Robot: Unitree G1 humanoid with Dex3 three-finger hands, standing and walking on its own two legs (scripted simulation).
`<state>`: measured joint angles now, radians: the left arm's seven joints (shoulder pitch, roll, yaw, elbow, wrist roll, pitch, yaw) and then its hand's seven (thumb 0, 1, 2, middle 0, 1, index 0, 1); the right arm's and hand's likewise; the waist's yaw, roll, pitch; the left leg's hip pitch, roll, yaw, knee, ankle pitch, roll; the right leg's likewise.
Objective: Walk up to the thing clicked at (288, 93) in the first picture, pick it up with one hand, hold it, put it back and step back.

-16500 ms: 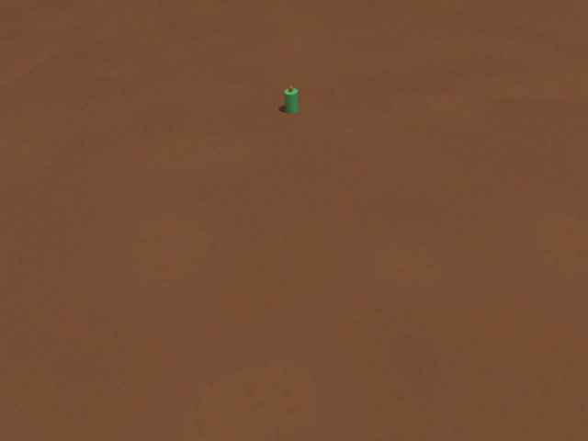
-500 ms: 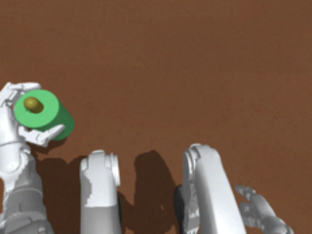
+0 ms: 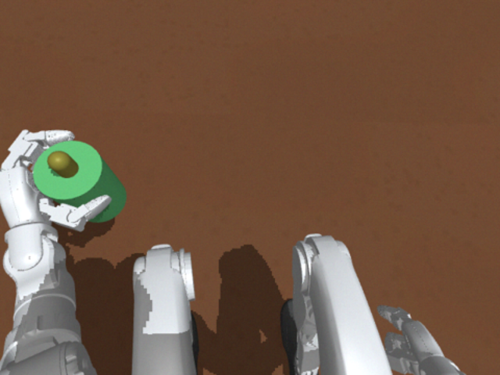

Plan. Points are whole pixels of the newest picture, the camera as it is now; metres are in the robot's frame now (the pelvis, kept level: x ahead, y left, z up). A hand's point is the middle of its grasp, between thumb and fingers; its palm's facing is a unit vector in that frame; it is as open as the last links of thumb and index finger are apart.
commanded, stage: lift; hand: left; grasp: from the side
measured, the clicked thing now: (81, 181) +0.42 +0.27 -0.05
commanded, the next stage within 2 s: none
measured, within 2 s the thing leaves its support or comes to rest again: neither
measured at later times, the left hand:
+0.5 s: hand (56, 171) +0.41 +0.26 +0.03, palm faces +0.23 -0.97 -0.05, open 11.7 cm
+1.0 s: hand out of the picture +0.39 +0.25 +0.20, palm faces +0.26 -0.96 -0.06, open 11.7 cm
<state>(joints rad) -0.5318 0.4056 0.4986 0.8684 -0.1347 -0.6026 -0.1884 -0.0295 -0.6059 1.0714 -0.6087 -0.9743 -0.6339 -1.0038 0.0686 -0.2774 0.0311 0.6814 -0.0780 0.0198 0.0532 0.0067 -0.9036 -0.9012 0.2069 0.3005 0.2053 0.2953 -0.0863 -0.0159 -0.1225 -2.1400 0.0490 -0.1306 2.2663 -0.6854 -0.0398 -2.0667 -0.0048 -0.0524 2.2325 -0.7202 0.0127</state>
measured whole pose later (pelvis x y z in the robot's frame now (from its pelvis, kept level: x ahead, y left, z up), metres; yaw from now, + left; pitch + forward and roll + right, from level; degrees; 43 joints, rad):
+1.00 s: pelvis +0.03 +0.01 +0.18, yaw +3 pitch +29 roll -4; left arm -0.17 0.26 0.27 0.24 -0.18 -0.29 -0.03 -0.03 -0.61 1.07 -0.61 -0.97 -0.64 -0.99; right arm 0.11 -0.24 -0.01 0.60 0.03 -0.01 -0.03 0.01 -0.91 -0.89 0.21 0.30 0.21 0.29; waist -0.03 0.03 -0.18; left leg -1.56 0.06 -0.08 1.70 -0.65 -0.02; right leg -1.49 -0.02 -0.05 1.66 -0.67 0.02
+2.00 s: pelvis +0.07 +0.00 +0.33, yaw +5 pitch +12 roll -2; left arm -0.12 0.18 0.16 0.40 -0.14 -0.34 0.02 -0.03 -0.59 1.05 -0.62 -0.94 -0.65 -0.97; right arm 0.21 -0.22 0.00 0.64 0.00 -0.03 -0.04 0.01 -0.92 -0.90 0.21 0.30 0.20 0.29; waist -0.03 0.02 -0.07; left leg -0.78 0.05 -0.03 1.03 -0.47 -0.03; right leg -0.72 -0.02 -0.05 1.00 -0.49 0.01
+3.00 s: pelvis +0.08 +0.00 +0.36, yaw +5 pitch +6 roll -1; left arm -0.11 0.16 0.14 0.40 -0.13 -0.33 0.03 -0.03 -0.56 1.02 -0.62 -0.93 -0.65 -0.95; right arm 0.22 -0.22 -0.01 0.66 0.00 -0.01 -0.03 0.01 -0.93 -0.90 0.21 0.30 0.20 0.30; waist -0.03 0.02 -0.03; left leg -0.56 0.05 -0.01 0.85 -0.41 -0.03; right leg -0.51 -0.02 -0.04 0.82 -0.43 0.01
